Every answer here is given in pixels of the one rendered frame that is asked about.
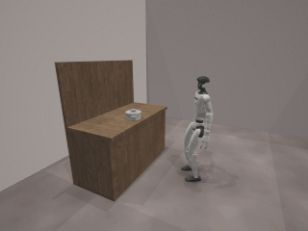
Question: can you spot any pot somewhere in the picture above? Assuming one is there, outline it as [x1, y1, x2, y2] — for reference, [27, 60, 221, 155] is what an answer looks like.
[126, 114, 141, 121]

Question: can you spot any lid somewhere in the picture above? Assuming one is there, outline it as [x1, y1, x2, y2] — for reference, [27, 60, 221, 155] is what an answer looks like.
[125, 110, 141, 116]

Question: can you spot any table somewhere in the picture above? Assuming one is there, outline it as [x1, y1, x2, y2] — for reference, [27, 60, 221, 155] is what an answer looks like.
[55, 60, 167, 202]

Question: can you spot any robot left thigh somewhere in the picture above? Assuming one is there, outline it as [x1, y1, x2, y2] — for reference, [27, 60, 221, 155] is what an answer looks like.
[189, 126, 204, 157]

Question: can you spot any left robot hand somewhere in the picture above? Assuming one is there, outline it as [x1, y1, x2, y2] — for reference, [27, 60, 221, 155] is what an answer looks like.
[199, 135, 210, 149]

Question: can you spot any robot left upper arm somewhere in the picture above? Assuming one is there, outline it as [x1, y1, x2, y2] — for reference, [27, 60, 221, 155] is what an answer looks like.
[201, 94, 214, 117]

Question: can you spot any right robot foot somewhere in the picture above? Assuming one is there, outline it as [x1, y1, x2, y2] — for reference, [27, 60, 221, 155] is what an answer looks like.
[181, 165, 192, 171]

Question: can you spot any left robot forearm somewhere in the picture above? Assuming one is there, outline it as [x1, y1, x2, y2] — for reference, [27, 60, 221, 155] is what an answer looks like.
[203, 113, 213, 136]

